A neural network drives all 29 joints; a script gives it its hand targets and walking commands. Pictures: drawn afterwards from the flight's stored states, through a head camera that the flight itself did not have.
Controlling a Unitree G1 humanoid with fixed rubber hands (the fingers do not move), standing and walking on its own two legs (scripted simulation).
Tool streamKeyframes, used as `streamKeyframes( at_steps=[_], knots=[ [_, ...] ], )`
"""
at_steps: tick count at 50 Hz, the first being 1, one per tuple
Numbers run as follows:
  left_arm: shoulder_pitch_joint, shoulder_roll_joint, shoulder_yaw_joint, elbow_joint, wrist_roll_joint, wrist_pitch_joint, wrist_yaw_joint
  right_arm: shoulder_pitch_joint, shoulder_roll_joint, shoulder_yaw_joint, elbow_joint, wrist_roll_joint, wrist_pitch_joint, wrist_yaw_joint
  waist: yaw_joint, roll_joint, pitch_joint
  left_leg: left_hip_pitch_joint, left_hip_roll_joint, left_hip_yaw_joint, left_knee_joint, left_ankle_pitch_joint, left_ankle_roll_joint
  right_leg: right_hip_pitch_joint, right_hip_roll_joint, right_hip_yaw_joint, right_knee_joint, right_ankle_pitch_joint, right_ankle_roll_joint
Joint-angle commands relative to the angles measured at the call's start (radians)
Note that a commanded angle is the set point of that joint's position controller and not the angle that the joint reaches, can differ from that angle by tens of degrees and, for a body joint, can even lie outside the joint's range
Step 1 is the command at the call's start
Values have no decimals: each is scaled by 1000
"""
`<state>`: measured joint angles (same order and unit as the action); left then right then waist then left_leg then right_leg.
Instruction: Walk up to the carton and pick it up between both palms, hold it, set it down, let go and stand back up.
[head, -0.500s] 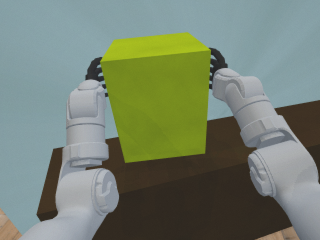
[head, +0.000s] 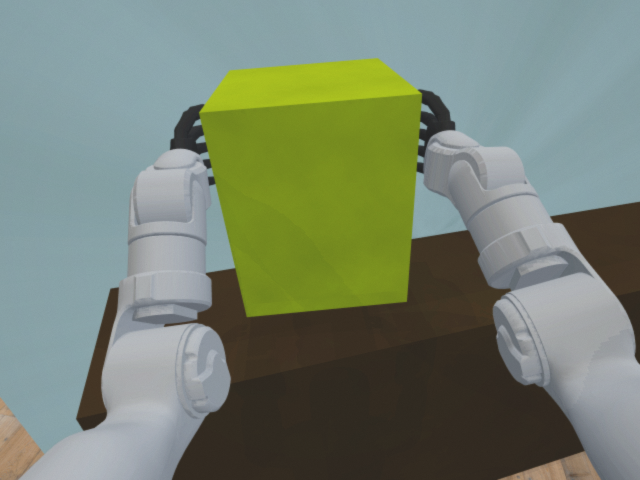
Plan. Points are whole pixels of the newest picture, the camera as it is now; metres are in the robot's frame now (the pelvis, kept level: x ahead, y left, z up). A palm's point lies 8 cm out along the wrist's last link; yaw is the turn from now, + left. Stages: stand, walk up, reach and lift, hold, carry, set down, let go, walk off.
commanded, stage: hold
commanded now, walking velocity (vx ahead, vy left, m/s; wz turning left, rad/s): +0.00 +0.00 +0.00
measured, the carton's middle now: (315, 182) +0.41 +0.00 +0.25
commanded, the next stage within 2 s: set down in 1.20 s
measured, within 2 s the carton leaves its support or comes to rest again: neither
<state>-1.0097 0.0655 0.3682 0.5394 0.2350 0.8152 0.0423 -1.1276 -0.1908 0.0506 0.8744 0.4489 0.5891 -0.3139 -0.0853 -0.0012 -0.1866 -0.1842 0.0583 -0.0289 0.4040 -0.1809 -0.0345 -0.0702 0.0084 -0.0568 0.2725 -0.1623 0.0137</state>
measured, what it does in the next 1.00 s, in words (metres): stands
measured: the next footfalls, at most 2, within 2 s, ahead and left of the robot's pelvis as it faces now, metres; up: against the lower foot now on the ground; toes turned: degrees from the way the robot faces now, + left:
none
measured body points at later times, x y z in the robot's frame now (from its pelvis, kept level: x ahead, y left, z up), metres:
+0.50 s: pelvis +0.01 +0.00 +0.00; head -0.08 +0.02 +0.44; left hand +0.40 +0.15 +0.29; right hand +0.40 -0.14 +0.30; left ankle +0.02 +0.13 -0.75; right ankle -0.01 -0.13 -0.75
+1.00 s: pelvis +0.01 +0.00 +0.00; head -0.08 +0.02 +0.44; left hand +0.40 +0.15 +0.30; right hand +0.39 -0.14 +0.30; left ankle +0.02 +0.13 -0.75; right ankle -0.01 -0.13 -0.75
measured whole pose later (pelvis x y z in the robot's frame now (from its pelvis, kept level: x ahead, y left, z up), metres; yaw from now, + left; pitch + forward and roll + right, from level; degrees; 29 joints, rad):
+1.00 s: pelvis +0.01 +0.00 +0.00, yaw +0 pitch -4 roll -2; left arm -0.99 0.05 0.39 0.48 0.25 0.85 0.04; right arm -1.11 -0.19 0.06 0.84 0.46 0.61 -0.32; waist -0.08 0.01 -0.17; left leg -0.15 0.06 -0.03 0.42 -0.21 -0.04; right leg -0.03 0.01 -0.06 0.28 -0.18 0.01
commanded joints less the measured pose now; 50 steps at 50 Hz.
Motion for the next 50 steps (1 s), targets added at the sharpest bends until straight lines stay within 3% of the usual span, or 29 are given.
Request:
streamKeyframes(
  at_steps=[1, 9, 10, 11, 13, 14, 15, 16, 19, 20, 21, 22, 23, 24, 27, 29, 30, 32, 33, 35, 36, 38, 39, 42, 44, 45, 46, 49, 50],
  knots=[
    [-819, -637, -365, -164, -201, -74, -108, -826, 724, 166, -321, 168, -21, 126, -6, 64, -311, 208, -98, 5, -8, 275, -37, 4, 93, 30, -28, 156, 53],
    [-797, -641, -379, -194, -196, -61, -102, -808, 725, 181, -335, 177, -15, 128, -3, 58, -296, 221, -94, 4, -2, 305, -41, 11, 100, 30, -25, 181, 53],
    [-814, -613, -334, -166, -183, -62, -100, -813, 722, 162, -293, 166, -11, 129, 8, 54, -253, 165, -96, -2, -13, 249, -34, -1, 94, 35, -31, 146, 47],
    [-839, -635, -366, -226, -205, -70, -92, -831, 744, 183, -312, 171, -15, 133, 13, 61, -316, 157, -90, -5, -16, 257, -32, 42, 101, 30, -10, 167, 41],
    [-830, -626, -337, -179, -196, -60, -88, -851, 749, 182, -321, 171, -9, 133, 22, 24, -276, 126, -97, 11, -28, 213, -13, 42, 89, 41, -15, 149, 49],
    [-838, -603, -325, -169, -188, -64, -84, -813, 751, 162, -265, 154, -2, 134, 5, 14, -258, 124, -98, 9, -34, 186, -16, 19, 94, 29, -17, 139, 47],
    [-837, -587, -309, -173, -174, -64, -88, -787, 756, 155, -232, 141, 0, 137, 24, 17, -227, 118, -95, 4, -37, 188, -15, 7, 89, 37, -18, 133, 49],
    [-831, -601, -342, -200, -186, -64, -90, -784, 740, 161, -245, 160, -6, 139, 0, 43, -274, 153, -94, 2, -30, 231, -23, 23, 89, 34, -8, 177, 43],
    [-831, -647, -378, -227, -222, -57, -107, -832, 752, 200, -365, 194, -14, 124, -7, 71, -362, 189, -103, 4, 11, 317, -36, 75, 91, 37, 4, 265, 45],
    [-812, -599, -334, -185, -196, -56, -110, -791, 731, 169, -312, 171, 2, 118, -10, 50, -313, 163, -105, 5, -3, 253, -31, 64, 85, 49, -13, 228, 51],
    [-811, -623, -345, -187, -202, -56, -111, -824, 741, 193, -356, 176, -7, 115, -12, 52, -332, 177, -111, 10, 2, 272, -26, 70, 81, 38, 0, 256, 58],
    [-748, -590, -299, -126, -169, -45, -112, -804, 704, 171, -315, 164, -5, 110, 10, 26, -269, 150, -107, 14, -14, 244, -23, 64, 89, 32, -15, 222, 59],
    [-763, -612, -321, -147, -180, -47, -115, -821, 725, 176, -356, 155, -9, 109, -8, 20, -296, 163, -109, 12, -10, 243, -28, 55, 90, 36, -10, 221, 57],
    [-764, -605, -318, -136, -170, -47, -116, -800, 692, 149, -321, 148, -4, 107, -19, 51, -257, 157, -99, 3, -18, 236, -29, 35, 88, 39, -18, 196, 47],
    [-775, -641, -384, -228, -214, -48, -121, -789, 713, 174, -376, 163, -9, 100, -45, 61, -341, 187, -107, -2, 15, 336, -48, 83, 100, 30, 1, 293, 43],
    [-767, -652, -389, -249, -218, -40, -124, -806, 728, 209, -454, 186, -7, 90, -31, 67, -362, 195, -119, 3, 32, 370, -55, 116, 97, 33, 8, 349, 56],
    [-790, -639, -406, -273, -229, -45, -125, -803, 723, 199, -449, 189, -1, 89, -46, 77, -380, 202, -116, -5, 28, 355, -54, 111, 90, 43, 12, 333, 55],
    [-772, -626, -367, -209, -198, -38, -118, -819, 732, 209, -420, 184, 4, 91, -23, 52, -316, 195, -117, 3, 17, 312, -43, 69, 90, 40, -4, 289, 64],
    [-767, -583, -325, -198, -176, -40, -118, -765, 721, 172, -337, 160, 17, 97, -15, 23, -244, 178, -115, 9, -3, 237, -24, 34, 80, 41, -13, 227, 63],
    [-772, -580, -324, -197, -165, -40, -117, -747, 731, 176, -321, 148, 9, 105, -3, 26, -231, 166, -106, 6, -20, 221, -16, 28, 78, 35, -16, 194, 56],
    [-792, -601, -351, -223, -179, -44, -118, -779, 737, 191, -345, 167, 1, 109, 9, 50, -281, 161, -101, -2, -15, 248, -17, 51, 84, 36, -6, 205, 57],
    [-812, -601, -357, -240, -193, -51, -105, -787, 757, 196, -354, 174, 4, 114, 8, 42, -290, 156, -103, 12, -15, 260, -27, 55, 89, 35, 1, 224, 54],
    [-813, -606, -368, -236, -206, -50, -103, -844, 760, 228, -406, 190, -7, 113, 26, 28, -374, 194, -103, 7, 13, 302, -20, 70, 95, 31, 15, 261, 58],
    [-809, -588, -353, -216, -187, -49, -102, -759, 755, 188, -282, 160, 12, 108, 3, 45, -264, 173, -96, 2, -15, 238, -22, 29, 94, 36, -8, 195, 54],
    [-752, -626, -335, -123, -176, -31, -117, -797, 715, 173, -341, 167, 4, 107, 1, 62, -223, 135, -94, -4, -18, 256, -25, 76, 89, 43, -19, 202, 43],
    [-746, -627, -358, -156, -189, -33, -118, -826, 718, 186, -373, 170, -3, 104, 1, 58, -278, 151, -96, 3, -12, 282, -30, 89, 94, 35, -10, 233, 43],
    [-736, -624, -329, -116, -165, -34, -122, -774, 705, 142, -319, 145, 4, 102, -2, 54, -190, 120, -101, 8, -23, 250, -32, 50, 91, 39, -24, 216, 46],
    [-786, -624, -361, -193, -182, -42, -123, -766, 712, 159, -307, 162, 10, 102, -33, 74, -265, 178, -98, 4, -4, 276, -47, 44, 95, 40, -14, 207, 40],
    [-803, -616, -357, -202, -189, -43, -122, -782, 715, 152, -325, 159, 8, 108, -27, 71, -295, 176, -94, -4, 2, 260, -49, 32, 94, 35, -16, 189, 42]
  ],
)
